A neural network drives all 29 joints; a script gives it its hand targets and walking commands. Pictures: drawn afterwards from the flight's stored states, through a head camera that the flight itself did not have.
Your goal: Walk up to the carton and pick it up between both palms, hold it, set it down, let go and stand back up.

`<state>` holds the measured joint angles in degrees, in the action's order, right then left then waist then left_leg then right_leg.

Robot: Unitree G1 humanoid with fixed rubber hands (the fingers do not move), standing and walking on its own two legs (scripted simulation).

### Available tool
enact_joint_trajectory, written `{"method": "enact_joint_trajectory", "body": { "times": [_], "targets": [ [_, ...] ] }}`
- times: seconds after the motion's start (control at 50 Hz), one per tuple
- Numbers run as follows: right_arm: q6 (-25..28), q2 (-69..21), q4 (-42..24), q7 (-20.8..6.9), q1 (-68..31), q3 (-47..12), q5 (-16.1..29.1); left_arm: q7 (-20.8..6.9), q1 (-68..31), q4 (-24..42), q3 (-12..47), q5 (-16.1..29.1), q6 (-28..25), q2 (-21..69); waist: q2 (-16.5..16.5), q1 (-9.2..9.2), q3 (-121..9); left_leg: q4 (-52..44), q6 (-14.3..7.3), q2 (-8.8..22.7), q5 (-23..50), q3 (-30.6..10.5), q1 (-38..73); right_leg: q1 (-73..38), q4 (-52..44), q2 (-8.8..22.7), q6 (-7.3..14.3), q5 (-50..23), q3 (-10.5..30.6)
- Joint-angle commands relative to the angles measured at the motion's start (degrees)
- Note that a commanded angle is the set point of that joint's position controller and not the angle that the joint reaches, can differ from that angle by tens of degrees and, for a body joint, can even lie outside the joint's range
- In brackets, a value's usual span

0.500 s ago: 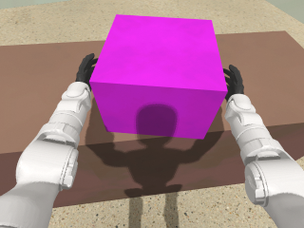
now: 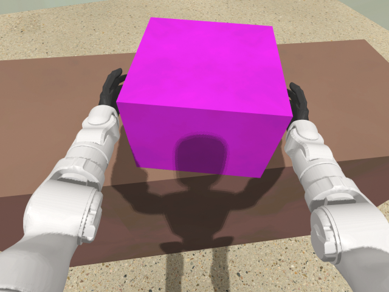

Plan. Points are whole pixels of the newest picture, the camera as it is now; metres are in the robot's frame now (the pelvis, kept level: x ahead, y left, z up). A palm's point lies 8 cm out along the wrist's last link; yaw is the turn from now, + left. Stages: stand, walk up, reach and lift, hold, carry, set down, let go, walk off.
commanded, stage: reach and lift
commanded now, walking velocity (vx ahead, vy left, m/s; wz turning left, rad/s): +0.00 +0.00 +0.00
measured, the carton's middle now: (204, 96) +0.54 -0.02 +0.08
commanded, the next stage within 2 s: none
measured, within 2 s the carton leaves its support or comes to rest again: leaves its support in 0.66 s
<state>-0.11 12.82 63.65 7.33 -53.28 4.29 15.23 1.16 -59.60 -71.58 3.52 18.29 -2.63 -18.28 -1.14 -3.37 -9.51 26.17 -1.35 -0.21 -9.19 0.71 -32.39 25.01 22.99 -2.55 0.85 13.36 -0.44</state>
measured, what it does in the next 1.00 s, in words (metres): stands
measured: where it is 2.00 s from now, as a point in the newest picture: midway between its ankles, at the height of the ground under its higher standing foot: outside the picture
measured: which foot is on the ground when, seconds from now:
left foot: down 0.00-1.00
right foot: down 0.00-1.00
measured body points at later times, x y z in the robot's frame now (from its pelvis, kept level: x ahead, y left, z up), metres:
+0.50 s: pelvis +0.00 +0.00 +0.00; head +0.06 +0.02 +0.45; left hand +0.48 +0.18 +0.11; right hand +0.45 -0.21 +0.10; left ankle +0.02 +0.10 -0.74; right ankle -0.04 -0.11 -0.74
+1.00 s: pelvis -0.01 +0.01 +0.00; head +0.02 +0.03 +0.45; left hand +0.46 +0.19 +0.15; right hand +0.43 -0.19 +0.14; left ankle +0.02 +0.10 -0.74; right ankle -0.04 -0.11 -0.74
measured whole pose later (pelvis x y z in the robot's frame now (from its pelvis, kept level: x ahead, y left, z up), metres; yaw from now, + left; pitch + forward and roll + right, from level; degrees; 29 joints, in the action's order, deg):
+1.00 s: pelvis -0.01 +0.01 +0.00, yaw +0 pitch +14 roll -2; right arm 6.1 8.9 63.7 6.8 -52.8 15.3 2.5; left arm 0.0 -59.7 -72.5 -2.0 11.2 -8.7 -17.3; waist 0.2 -3.4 -12.3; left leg 26.2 -1.6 -0.2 -8.2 0.7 -32.4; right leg 25.0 23.0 -2.5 0.1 12.1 -0.4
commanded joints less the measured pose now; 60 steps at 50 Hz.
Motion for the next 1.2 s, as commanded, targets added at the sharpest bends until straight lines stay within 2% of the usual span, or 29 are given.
{"method": "enact_joint_trajectory", "body": {
  "times": [0.0,0.04,0.08,0.18,0.26,0.3,0.38,0.4,0.42,0.46,0.54,0.6,0.7,0.72,0.74,0.76,0.8,0.86,0.88,0.92,0.94,0.96,0.98,1.0,1.04,1.08,1.1,1.14,1.18],
  "targets": [
    [3.63,1.63,-17.42,0.74,-37.60,4.18,-6.03,-2.59,-38.14,8.00,-3.27,-4.90,-5.13,-4.45,3.18,-3.66,-42.30,5.41,2.70,0.98,22.57,-0.69,21.92,-8.03,1.91,3.00,-4.75,-42.73,1.45],
    [3.20,1.17,-17.24,0.78,-39.10,4.74,-7.49,-2.97,-38.45,5.69,-6.05,-5.88,-5.18,-5.42,4.83,-1.95,-43.00,3.78,1.27,0.88,18.68,0.02,18.40,-11.58,2.29,3.67,-4.84,-41.93,2.43],
    [2.95,0.10,-14.37,1.13,-36.91,5.52,-7.73,-2.71,-38.70,4.97,-5.31,-6.42,-5.89,-5.59,2.33,-3.58,-40.80,3.47,1.43,0.57,17.28,-0.19,17.80,-11.52,2.92,3.73,-4.75,-42.23,2.37],
    [4.24,1.82,-14.48,0.03,-36.09,7.01,-6.55,-1.59,-41.64,15.39,-3.72,-7.80,-6.27,-2.70,-4.77,-4.16,-46.20,5.37,5.44,1.93,31.35,-1.14,29.92,-2.74,1.54,1.98,-4.56,-38.48,-0.19],
    [4.04,0.34,-18.28,-0.02,-37.93,6.15,-6.79,-1.71,-40.94,12.10,-5.50,-6.91,-6.07,-3.82,-3.12,-1.75,-46.64,6.61,3.77,1.44,28.39,-0.82,26.25,-5.48,2.23,2.54,-4.18,-41.41,0.97],
    [4.46,1.80,-15.03,-0.06,-39.03,8.21,-7.78,-1.47,-43.06,14.68,-3.47,-7.70,-5.88,-2.18,-4.88,-4.42,-48.99,6.75,5.74,2.02,32.11,-1.75,30.25,-2.10,1.64,1.94,-4.12,-39.25,-0.09],
    [4.33,0.32,-17.82,-1.05,-39.61,8.02,-9.20,-1.94,-42.48,12.61,-2.97,-7.88,-5.68,-0.51,-3.62,-2.49,-46.81,6.23,5.13,2.31,30.56,-1.78,32.08,-0.64,-0.33,1.71,-3.09,-33.16,-0.66],
    [4.01,1.02,-15.55,-0.47,-37.39,10.07,-9.69,-1.47,-43.73,15.54,-2.71,-7.49,-6.03,-0.90,-4.53,-4.73,-48.65,6.39,5.52,2.63,31.02,-1.78,32.54,0.14,-0.58,1.59,-2.78,-33.34,-0.72],
    [4.04,-1.10,-14.97,-1.24,-38.21,8.54,-10.65,-2.01,-44.34,13.10,-3.92,-7.88,-6.69,-0.86,-2.63,-2.28,-46.48,6.66,4.52,2.25,30.10,-1.57,29.79,-0.96,0.73,2.06,-2.84,-35.46,-0.77],
    [4.71,-0.02,-17.50,-1.46,-39.34,9.12,-10.25,-2.16,-42.80,12.45,-2.65,-8.07,-5.91,0.78,-5.25,-2.89,-45.99,6.45,5.79,1.91,31.90,-1.27,32.54,0.07,-0.10,1.62,-3.15,-33.28,-1.15],
    [6.31,-4.52,-22.11,-1.38,-39.47,7.90,-12.24,-2.85,-44.22,16.36,-4.85,-8.93,-7.56,1.32,-1.01,-2.32,-52.48,6.27,4.53,0.68,30.88,-0.56,29.00,-7.53,2.27,2.30,-4.46,-44.36,-0.81],
    [7.57,-8.38,-21.41,-2.06,-39.47,7.90,-13.44,-3.48,-44.98,21.67,-4.19,-11.26,-8.03,4.57,-3.92,-3.25,-53.31,7.57,5.89,1.35,39.41,-0.43,33.30,-7.09,1.96,2.54,-4.78,-47.96,-0.51],
    [10.67,-21.41,-23.75,-5.20,-40.98,8.14,-19.96,-7.79,-44.54,16.76,-6.42,-16.00,-9.68,18.24,0.16,-2.80,-49.91,4.49,3.89,0.71,35.56,0.18,31.27,-15.00,2.52,3.52,-5.03,-52.38,-0.99],
    [12.25,-26.55,-23.79,-6.40,-43.08,7.96,-20.79,-8.63,-45.85,19.27,-3.53,-16.05,-10.70,24.27,-1.26,-4.91,-54.03,4.61,4.40,0.61,38.06,-0.02,31.62,-16.96,3.35,3.53,-5.06,-56.60,-1.48],
    [12.62,-31.77,-24.52,-8.38,-43.38,5.50,-22.04,-9.89,-42.44,15.74,-2.14,-17.69,-10.18,30.93,-2.04,-3.34,-52.59,4.41,4.97,0.95,40.24,-0.29,34.23,-15.91,3.10,3.56,-5.10,-54.74,-1.93],
    [13.09,-34.64,-24.23,-9.36,-43.93,6.20,-23.55,-10.34,-46.91,17.94,-1.39,-17.30,-10.99,33.32,-1.81,-5.47,-54.88,4.42,4.56,1.29,40.94,-1.45,36.07,-13.45,3.14,3.62,-5.32,-55.24,-2.46],
    [13.67,-35.91,-20.99,-10.61,-43.03,3.14,-22.96,-9.59,-45.27,18.76,-0.49,-16.01,-11.27,35.92,-5.03,-2.51,-55.05,5.48,5.48,2.43,46.67,-2.39,44.39,-6.84,1.93,2.97,-5.06,-49.17,-3.39],
    [14.29,-32.63,-21.59,-11.22,-45.51,4.66,-22.67,-10.11,-43.05,13.66,-0.83,-15.54,-10.90,35.04,-4.58,-3.23,-53.55,4.29,5.29,2.05,41.45,-2.34,40.31,-9.21,1.37,2.75,-3.89,-48.33,-3.36],
    [13.84,-34.40,-20.72,-11.33,-44.84,2.42,-22.30,-9.93,-43.99,14.29,-1.13,-15.87,-10.91,35.43,-2.94,-1.85,-51.32,4.31,4.56,2.48,40.41,-2.42,41.36,-7.51,1.39,2.47,-3.94,-45.28,-2.96],
    [13.12,-32.66,-17.25,-11.87,-45.33,2.54,-20.55,-9.21,-46.23,18.37,2.46,-14.59,-9.89,37.34,-7.39,-3.64,-52.99,4.50,6.47,3.52,45.44,-3.08,47.92,-2.72,-0.08,1.60,-3.41,-40.39,-4.26],
    [12.51,-31.39,-13.24,-12.39,-43.66,3.23,-20.82,-8.78,-46.32,18.83,2.78,-14.30,-9.27,38.02,-7.35,-3.73,-46.93,4.08,6.68,5.32,47.11,-4.43,51.91,3.27,-2.46,0.65,-2.67,-29.80,-5.35],
    [11.42,-28.99,-10.98,-12.57,-39.86,3.82,-21.16,-8.63,-41.23,14.98,2.66,-14.74,-8.09,37.10,-7.51,-3.61,-44.34,3.70,6.72,4.66,43.14,-3.75,51.78,1.47,-5.01,1.30,-2.08,-26.32,-4.58],
    [11.54,-29.37,-16.81,-12.50,-45.83,3.62,-20.67,-9.30,-44.57,14.01,-1.43,-15.53,-7.76,33.86,-3.83,-0.45,-43.88,2.62,4.70,3.81,36.40,-1.74,45.67,-2.98,-4.06,1.25,-1.44,-28.45,-3.07],
    [9.80,-30.02,-12.16,-12.32,-39.35,1.70,-19.77,-9.50,-38.56,10.77,-0.24,-15.25,-6.09,35.50,-2.46,-1.91,-41.01,1.41,4.35,2.77,32.48,-1.50,42.37,-8.01,-3.43,1.02,-1.33,-33.73,-2.88],
    [8.39,-28.65,-9.26,-13.33,-41.25,2.05,-19.05,-9.33,-43.01,14.33,0.05,-15.23,-4.89,34.87,-5.41,-2.56,-36.82,-0.56,4.46,3.66,29.52,-1.81,42.13,-6.42,-3.21,0.59,-1.14,-24.70,-2.72],
    [8.67,-28.26,-13.75,-14.20,-46.41,1.85,-18.56,-8.53,-46.62,17.36,-0.80,-15.04,-5.10,33.46,-6.14,0.31,-39.48,-0.05,4.83,3.33,28.03,-1.12,42.62,-4.35,-3.77,0.56,-0.38,-20.08,-2.53],
    [8.51,-27.49,-15.60,-13.94,-46.42,2.51,-19.37,-8.28,-49.18,19.57,4.40,-12.54,-4.31,36.36,-7.23,-3.52,-40.82,0.07,5.46,3.76,27.24,-1.89,43.99,-1.64,-3.78,0.38,-0.33,-18.71,-3.02],
    [6.24,-29.90,-14.82,-14.41,-46.92,-1.44,-16.80,-8.05,-46.23,17.32,0.40,-12.98,-2.54,35.79,-3.46,1.05,-36.43,-1.11,2.92,2.87,19.90,-0.92,39.89,-4.11,-4.20,0.51,-0.30,-14.94,-0.85],
    [6.63,-29.71,-17.73,-15.18,-52.04,1.14,-18.06,-7.53,-52.85,18.32,1.13,-12.58,-2.78,35.54,-4.76,-0.89,-39.76,-2.12,3.09,2.63,13.22,-1.44,37.09,-1.43,-3.47,0.64,-0.08,-8.45,-1.05]
  ]
}}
